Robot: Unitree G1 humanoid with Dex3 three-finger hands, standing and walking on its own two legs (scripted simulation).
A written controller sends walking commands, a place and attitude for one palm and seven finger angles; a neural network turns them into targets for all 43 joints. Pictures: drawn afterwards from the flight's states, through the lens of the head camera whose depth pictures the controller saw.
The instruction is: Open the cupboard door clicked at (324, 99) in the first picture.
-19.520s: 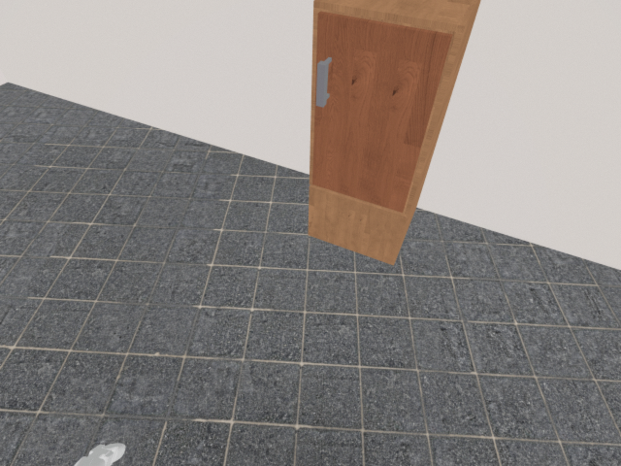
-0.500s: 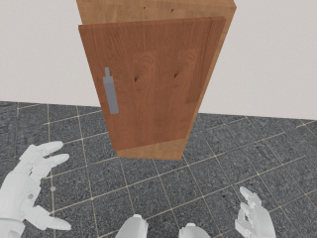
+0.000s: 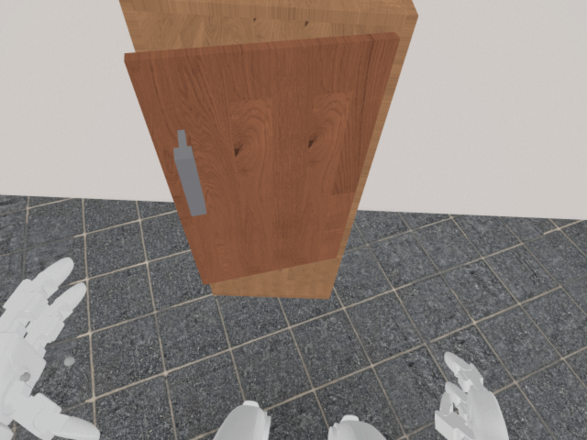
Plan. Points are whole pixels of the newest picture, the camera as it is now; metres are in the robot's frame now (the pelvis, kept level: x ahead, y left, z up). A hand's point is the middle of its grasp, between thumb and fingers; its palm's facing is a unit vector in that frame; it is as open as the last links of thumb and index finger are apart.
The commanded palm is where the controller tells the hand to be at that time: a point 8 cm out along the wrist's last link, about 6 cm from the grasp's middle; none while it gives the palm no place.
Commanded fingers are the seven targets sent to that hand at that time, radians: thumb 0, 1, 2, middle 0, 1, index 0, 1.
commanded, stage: slide the hand sideways off the handle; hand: left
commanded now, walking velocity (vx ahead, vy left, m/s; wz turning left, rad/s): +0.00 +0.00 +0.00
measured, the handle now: (190, 173) +0.47 +0.20 +0.06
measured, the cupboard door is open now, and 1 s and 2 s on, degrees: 15 15 15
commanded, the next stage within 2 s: draw the hand back to the body in 0.88 s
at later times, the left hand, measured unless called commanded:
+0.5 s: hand out of the picture +0.17 +0.35 +0.06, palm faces +0.09 -0.99 -0.11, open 16.3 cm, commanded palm +0.14 +0.40 +0.06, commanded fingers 0.00 -0.50 0.30 -0.15 -0.30 -0.15 -0.30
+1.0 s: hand out of the picture +0.16 +0.40 +0.06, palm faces +0.07 -0.99 -0.11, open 16.3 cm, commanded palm +0.13 +0.43 +0.07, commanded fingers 0.00 -0.50 0.30 -0.15 -0.30 -0.15 -0.30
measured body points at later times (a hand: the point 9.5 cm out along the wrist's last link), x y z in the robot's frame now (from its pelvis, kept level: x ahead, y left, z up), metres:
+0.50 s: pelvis -0.02 +0.02 +0.00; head +0.05 +0.05 +0.44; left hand +0.16 +0.40 +0.07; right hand +0.17 -0.23 -0.06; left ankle +0.02 +0.10 -0.65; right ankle +0.02 -0.11 -0.65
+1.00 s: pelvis -0.02 +0.05 +0.00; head +0.05 +0.10 +0.44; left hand +0.15 +0.45 +0.06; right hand +0.17 -0.19 -0.05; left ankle +0.02 +0.10 -0.65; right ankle +0.02 -0.11 -0.65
